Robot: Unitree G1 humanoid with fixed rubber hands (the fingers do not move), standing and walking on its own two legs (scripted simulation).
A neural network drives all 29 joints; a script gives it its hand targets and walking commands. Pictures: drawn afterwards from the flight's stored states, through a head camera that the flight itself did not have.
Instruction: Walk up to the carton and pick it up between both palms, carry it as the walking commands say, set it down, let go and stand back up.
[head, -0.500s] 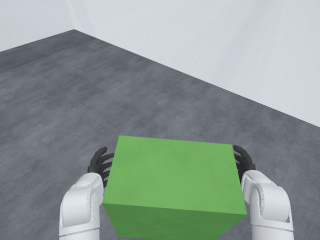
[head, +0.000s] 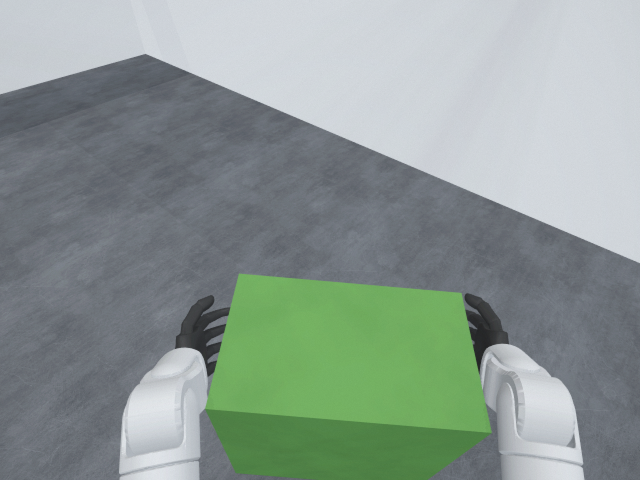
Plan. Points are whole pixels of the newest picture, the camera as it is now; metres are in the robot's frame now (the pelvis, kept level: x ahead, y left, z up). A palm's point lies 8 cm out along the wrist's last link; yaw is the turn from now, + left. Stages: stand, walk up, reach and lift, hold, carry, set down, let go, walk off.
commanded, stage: carry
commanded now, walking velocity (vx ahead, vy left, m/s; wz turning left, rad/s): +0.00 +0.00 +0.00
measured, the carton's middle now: (337, 392) +0.25 +0.00 -0.01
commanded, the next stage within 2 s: none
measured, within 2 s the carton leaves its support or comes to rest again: neither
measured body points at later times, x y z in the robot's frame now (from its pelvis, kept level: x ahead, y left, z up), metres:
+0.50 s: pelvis +0.00 +0.00 +0.00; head -0.02 +0.00 +0.45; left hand +0.27 +0.17 +0.05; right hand +0.28 -0.19 +0.05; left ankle +0.07 +0.08 -0.73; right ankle -0.01 -0.12 -0.73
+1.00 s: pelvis +0.00 +0.02 +0.00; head -0.02 +0.03 +0.45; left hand +0.25 +0.20 +0.07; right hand +0.27 -0.15 +0.08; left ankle +0.06 +0.10 -0.73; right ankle -0.01 -0.12 -0.73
